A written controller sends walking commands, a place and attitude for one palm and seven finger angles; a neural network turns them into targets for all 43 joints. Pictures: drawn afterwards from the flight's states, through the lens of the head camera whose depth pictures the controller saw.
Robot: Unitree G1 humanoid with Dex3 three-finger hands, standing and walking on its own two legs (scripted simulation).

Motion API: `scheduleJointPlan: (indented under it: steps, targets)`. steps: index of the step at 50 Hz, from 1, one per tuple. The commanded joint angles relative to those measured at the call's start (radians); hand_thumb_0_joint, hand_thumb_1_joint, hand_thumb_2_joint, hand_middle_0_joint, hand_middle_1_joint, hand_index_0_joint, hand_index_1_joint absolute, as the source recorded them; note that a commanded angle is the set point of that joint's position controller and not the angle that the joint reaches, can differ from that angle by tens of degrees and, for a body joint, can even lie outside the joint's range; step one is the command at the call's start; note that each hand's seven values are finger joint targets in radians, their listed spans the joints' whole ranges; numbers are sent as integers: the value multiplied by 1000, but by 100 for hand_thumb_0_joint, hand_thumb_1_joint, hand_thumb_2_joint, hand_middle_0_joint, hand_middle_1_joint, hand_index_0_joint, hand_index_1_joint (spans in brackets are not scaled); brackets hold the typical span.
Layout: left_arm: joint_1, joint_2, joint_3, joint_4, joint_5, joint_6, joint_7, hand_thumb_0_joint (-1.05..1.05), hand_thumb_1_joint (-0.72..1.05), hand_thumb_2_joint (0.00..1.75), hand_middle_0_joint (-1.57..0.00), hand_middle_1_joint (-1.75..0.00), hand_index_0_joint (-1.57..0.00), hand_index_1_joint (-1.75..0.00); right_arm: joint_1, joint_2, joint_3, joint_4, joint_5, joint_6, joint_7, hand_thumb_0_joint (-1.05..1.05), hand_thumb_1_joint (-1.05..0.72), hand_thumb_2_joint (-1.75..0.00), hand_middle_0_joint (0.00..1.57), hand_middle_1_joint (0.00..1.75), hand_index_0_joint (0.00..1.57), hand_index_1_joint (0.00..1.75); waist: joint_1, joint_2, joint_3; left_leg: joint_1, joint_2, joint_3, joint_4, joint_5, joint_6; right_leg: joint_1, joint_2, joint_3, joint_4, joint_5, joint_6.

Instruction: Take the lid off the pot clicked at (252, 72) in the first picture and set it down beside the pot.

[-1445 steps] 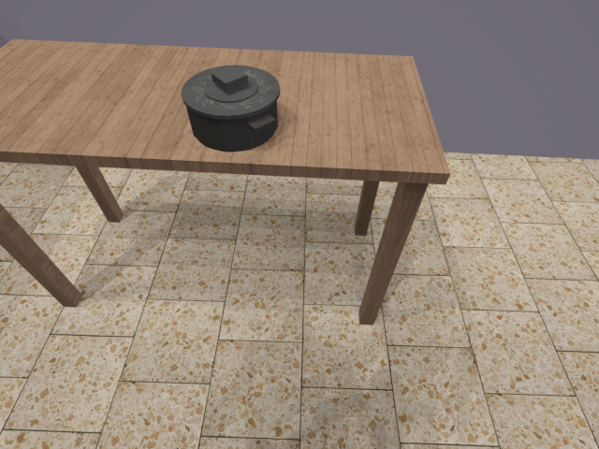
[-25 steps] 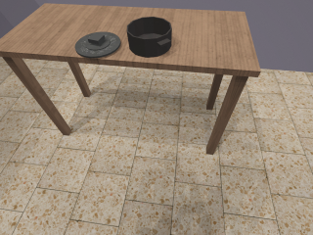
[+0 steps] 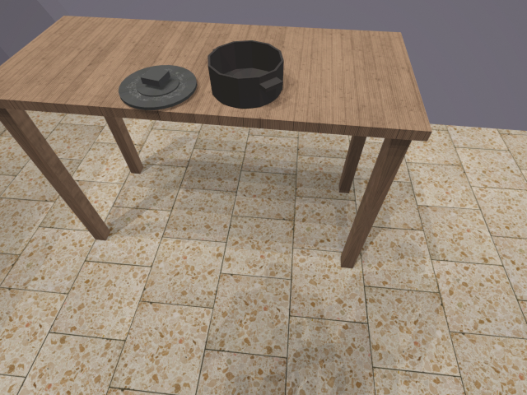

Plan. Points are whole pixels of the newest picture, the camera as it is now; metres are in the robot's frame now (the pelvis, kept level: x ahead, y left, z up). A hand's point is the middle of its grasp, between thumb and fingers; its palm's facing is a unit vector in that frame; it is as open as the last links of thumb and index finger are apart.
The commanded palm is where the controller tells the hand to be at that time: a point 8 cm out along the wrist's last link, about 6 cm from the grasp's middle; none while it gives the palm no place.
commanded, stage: let the arm hang, fingers relaxed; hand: left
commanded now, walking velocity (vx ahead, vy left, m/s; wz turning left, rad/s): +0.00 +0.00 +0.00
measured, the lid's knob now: (155, 77) +0.83 +0.31 +0.03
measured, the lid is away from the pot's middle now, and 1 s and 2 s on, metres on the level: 0.24 0.24 0.24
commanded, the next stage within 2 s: look to check the result in 0.70 s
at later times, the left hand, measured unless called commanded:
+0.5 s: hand out of the picture +0.03 +0.18 -0.18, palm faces +0.02 -0.98 -0.21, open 7.3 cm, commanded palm none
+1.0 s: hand out of the picture +0.05 +0.18 -0.17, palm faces +0.02 -0.98 -0.21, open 7.3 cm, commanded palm none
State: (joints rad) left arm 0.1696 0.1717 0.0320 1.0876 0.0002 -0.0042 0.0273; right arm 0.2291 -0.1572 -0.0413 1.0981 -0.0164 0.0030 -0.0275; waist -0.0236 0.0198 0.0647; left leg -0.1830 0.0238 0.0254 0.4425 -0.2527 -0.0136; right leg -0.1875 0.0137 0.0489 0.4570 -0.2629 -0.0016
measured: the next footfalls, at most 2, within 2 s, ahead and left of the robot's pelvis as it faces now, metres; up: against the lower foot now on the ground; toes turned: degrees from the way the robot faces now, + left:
none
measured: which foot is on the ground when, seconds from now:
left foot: down 0.00-1.00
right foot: down 0.00-1.00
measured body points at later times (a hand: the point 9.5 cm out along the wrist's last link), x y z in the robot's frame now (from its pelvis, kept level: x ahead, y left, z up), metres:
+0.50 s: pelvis +0.01 +0.00 +0.00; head +0.04 +0.00 +0.45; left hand +0.03 +0.23 -0.16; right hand +0.00 -0.22 -0.16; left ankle -0.01 +0.13 -0.74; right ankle -0.01 -0.12 -0.74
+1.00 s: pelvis +0.01 +0.00 +0.00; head +0.04 +0.00 +0.45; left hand +0.05 +0.24 -0.16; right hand +0.01 -0.22 -0.16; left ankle -0.01 +0.13 -0.74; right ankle -0.01 -0.12 -0.74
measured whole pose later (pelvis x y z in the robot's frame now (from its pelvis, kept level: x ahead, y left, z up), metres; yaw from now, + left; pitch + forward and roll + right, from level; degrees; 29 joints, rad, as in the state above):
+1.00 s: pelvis +0.01 +0.00 +0.00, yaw -1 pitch +0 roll +0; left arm 0.22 0.16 0.03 1.11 0.00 -0.01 0.03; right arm 0.26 -0.14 -0.04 1.12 -0.01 0.00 -0.04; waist -0.02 0.00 0.05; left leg -0.16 0.03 0.04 0.44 -0.27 -0.01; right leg -0.16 0.02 0.07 0.44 -0.27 0.00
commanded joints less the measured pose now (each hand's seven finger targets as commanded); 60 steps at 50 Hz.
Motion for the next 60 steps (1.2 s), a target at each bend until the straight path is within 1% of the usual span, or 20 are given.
scheduleJointPlan:
  steps: [1,4,5,9,10,13,15,20,22,24,25,29,32,34,36,39,47,49,52,60]
  targets:
    - [55,119,21,-31,5,-11,7,0,90,90,-20,-30,-20,-30,76,-101,-18,-23,3,-7,-7,0,-90,-90,20,30,20,30,1,-14,-40,55,77,-54,-54,191,48,-27,-80,53,-71,209,-35]
    - [77,112,20,-21,3,-15,9,0,90,90,-20,-30,-20,-30,90,-98,-19,-17,3,-8,-9,0,-90,-90,20,30,20,30,0,-25,-64,75,76,-47,-41,214,48,-13,-82,55,-67,246,-37]
    - [82,111,19,-18,4,-13,10,0,90,90,-20,-30,-20,-30,88,-96,-20,-19,6,-6,-9,0,-90,-90,20,30,20,30,1,-19,-41,70,76,-47,-44,199,50,-30,-79,58,-71,230,-38]
    - [101,103,16,-8,3,-13,10,0,90,90,-20,-30,-20,-30,99,-90,-17,-11,5,-5,-10,0,-90,-90,20,30,20,30,0,-12,-38,63,75,-44,-44,176,49,-27,-78,62,-77,213,-39]
    - [105,102,15,-7,5,-12,11,0,90,90,-20,-30,-20,-30,98,-87,-18,-11,6,-4,-10,0,-90,-90,20,30,20,30,0,-4,-19,58,76,-47,-48,166,50,-42,-77,61,-78,196,-40]
    - [116,97,16,-1,4,-13,11,0,90,90,-20,-30,-20,-30,109,-83,-17,-7,5,-7,-11,0,-90,-90,20,30,20,30,1,-6,-42,67,79,-45,-48,171,51,-31,-77,60,-75,203,-39]
    - [118,94,14,0,5,-12,12,0,90,90,-20,-30,-20,-30,104,-85,-18,-8,6,-5,-12,0,-90,-90,20,30,20,30,1,-8,-19,64,80,-48,-50,167,52,-49,-74,57,-73,193,-38]
    - [121,88,16,0,6,-14,12,0,90,90,-20,-30,-20,-30,112,-79,-17,-7,6,-9,-14,0,-90,-90,20,30,20,30,1,-3,-25,65,81,-46,-49,194,52,-36,-75,56,-67,222,-39]
    - [122,87,17,1,5,-13,11,0,90,90,-20,-30,-20,-30,109,-75,-16,-4,4,-10,-14,0,-90,-90,20,30,20,30,5,17,-22,62,84,-44,-53,198,52,-36,-76,51,-65,222,-37]
    - [122,88,17,2,5,-15,11,0,90,90,-20,-30,-20,-30,110,-76,-17,-4,4,-10,-14,0,-90,-90,20,30,20,30,3,-10,-30,64,81,-41,-47,204,51,-26,-78,54,-66,244,-37]
    - [120,86,16,-2,6,-14,12,0,90,90,-20,-30,-20,-30,106,-75,-19,-8,6,-8,-14,0,-90,-90,20,30,20,30,2,-5,-9,55,80,-46,-50,187,51,-40,-74,56,-70,225,-37]
    - [119,89,18,-5,5,-16,11,0,90,90,-20,-30,-20,-30,106,-76,-18,-5,4,-10,-14,0,-90,-90,20,30,20,30,4,-18,-29,65,78,-41,-45,208,50,-24,-81,54,-69,255,-36]
    - [113,90,17,-9,5,-15,12,0,90,90,-20,-30,-20,-30,103,-75,-19,-5,3,-8,-12,0,-90,-90,20,30,20,30,2,-13,-9,52,76,-45,-52,182,49,-33,-80,61,-80,230,-36]
    - [112,93,18,-12,5,-17,12,0,90,90,-20,-30,-20,-30,104,-80,-20,-5,3,-9,-13,0,-90,-90,20,30,20,30,2,-17,-30,64,77,-42,-49,202,47,-19,-81,58,-74,254,-35]
    - [109,96,19,-14,5,-15,11,0,90,90,-20,-30,-20,-30,103,-80,-18,-6,4,-9,-12,0,-90,-90,20,30,20,30,1,-12,-20,60,78,-44,-56,183,48,-27,-78,59,-78,230,-35]
    - [113,96,19,-13,5,-18,11,0,90,90,-20,-30,-20,-30,102,-83,-20,-7,3,-12,-13,0,-90,-90,20,30,20,30,2,-18,-48,79,79,-41,-48,226,49,-11,-82,57,-71,277,-34]
    - [109,95,18,-13,5,-15,10,0,90,90,-20,-30,-20,-30,99,-84,-17,-4,2,-10,-14,0,-90,-90,20,30,20,30,2,8,-19,72,84,-43,-64,214,48,-24,-78,52,-76,247,-33]
    - [112,97,19,-11,5,-16,10,0,90,90,-20,-30,-20,-30,101,-87,-17,-3,3,-13,-15,0,-90,-90,20,30,20,30,2,0,-39,85,84,-40,-62,229,49,-14,-81,52,-74,264,-33]
    - [109,96,17,-11,5,-16,11,0,90,90,-20,-30,-20,-30,97,-85,-18,-3,3,-10,-14,0,-90,-90,20,30,20,30,1,-14,-10,72,81,-42,-68,199,47,-27,-79,56,-86,243,-32]
    - [118,98,18,-9,5,-18,11,0,90,90,-20,-30,-20,-30,96,-88,-19,-3,4,-12,-16,0,-90,-90,20,30,20,30,1,-5,-35,91,82,-43,-65,219,48,-18,-81,56,-85,259,-33]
